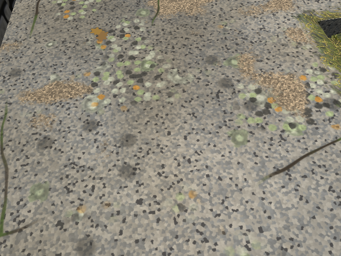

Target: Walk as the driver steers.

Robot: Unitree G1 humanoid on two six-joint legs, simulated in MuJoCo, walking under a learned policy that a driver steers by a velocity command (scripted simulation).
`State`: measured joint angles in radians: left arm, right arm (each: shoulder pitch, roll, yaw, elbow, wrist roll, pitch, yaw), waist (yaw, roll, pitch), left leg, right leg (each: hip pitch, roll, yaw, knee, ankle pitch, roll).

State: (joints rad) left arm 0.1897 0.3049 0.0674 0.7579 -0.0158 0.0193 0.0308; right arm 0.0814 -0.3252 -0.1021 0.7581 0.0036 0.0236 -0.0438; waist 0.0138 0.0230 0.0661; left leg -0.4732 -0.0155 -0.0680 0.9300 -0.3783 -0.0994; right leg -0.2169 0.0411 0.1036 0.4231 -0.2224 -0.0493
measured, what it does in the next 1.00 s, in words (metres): steps on the spot, turning left: left foot, then left foot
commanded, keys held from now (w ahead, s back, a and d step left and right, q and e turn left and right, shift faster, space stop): e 0.06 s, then no key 0.08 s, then q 0.72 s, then no key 0.06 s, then e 0.08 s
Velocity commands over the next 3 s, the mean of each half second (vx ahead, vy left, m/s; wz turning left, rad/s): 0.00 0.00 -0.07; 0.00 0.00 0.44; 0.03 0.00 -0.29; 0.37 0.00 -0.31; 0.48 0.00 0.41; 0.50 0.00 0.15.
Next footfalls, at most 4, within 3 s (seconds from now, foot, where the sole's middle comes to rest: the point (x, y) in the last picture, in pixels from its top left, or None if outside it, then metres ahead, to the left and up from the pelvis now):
0.20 left None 0.07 0.14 -0.78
0.86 left None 0.03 0.18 -0.78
1.34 right None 0.04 -0.04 -0.78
1.80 left None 0.21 0.20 -0.78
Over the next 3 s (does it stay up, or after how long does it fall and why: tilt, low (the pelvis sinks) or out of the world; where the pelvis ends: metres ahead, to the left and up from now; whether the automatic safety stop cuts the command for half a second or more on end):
stays up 0.69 0.16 0.00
